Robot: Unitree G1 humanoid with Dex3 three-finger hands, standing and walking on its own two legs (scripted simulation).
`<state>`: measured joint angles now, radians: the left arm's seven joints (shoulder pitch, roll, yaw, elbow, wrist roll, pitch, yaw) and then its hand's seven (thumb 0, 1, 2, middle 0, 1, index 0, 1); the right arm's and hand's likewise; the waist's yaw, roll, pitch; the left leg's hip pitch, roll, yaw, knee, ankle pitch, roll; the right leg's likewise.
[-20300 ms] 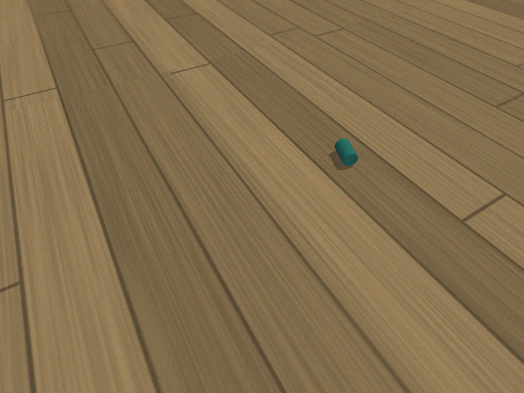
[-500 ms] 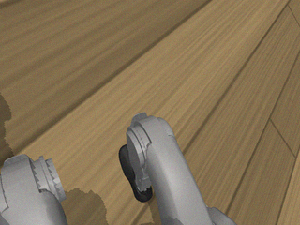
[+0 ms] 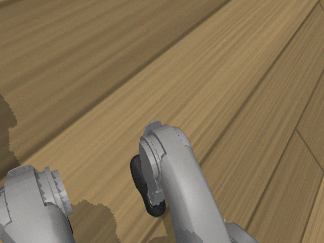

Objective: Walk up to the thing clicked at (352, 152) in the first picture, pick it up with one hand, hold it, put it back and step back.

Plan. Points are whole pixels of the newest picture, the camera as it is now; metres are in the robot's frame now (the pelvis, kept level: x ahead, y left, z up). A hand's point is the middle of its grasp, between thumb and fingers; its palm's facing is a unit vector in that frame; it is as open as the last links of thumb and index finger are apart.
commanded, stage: settle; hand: left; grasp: from above
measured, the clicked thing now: out of the picture +0.47 +0.29 -0.27
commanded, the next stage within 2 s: lift in 0.70 s
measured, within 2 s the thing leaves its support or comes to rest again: leaves its support in 0.16 s
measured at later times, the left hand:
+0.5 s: hand out of the picture +0.45 +0.31 -0.15, palm faces -0.42 -0.09 -0.91, open 10.9 cm
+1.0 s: hand out of the picture +0.44 +0.30 -0.10, palm faces -0.42 -0.11 -0.90, open 10.9 cm
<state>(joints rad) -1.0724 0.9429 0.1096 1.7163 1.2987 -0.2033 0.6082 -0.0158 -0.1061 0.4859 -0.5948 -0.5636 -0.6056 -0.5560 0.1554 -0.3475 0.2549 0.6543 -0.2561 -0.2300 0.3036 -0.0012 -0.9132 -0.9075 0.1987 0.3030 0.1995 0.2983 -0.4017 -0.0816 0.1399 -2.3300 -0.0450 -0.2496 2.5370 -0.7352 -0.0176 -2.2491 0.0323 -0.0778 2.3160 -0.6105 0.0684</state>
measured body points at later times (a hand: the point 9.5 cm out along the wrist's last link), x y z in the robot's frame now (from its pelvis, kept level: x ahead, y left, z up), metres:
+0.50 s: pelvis +0.00 +0.00 +0.02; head +0.23 +0.09 +0.40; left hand +0.46 +0.31 -0.09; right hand +0.09 -0.27 -0.07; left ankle +0.06 +0.12 -0.28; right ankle +0.13 -0.15 -0.27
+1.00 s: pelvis +0.00 -0.01 +0.05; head +0.22 +0.07 +0.44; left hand +0.46 +0.30 -0.04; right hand +0.07 -0.29 -0.05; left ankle +0.06 +0.12 -0.28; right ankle +0.13 -0.15 -0.28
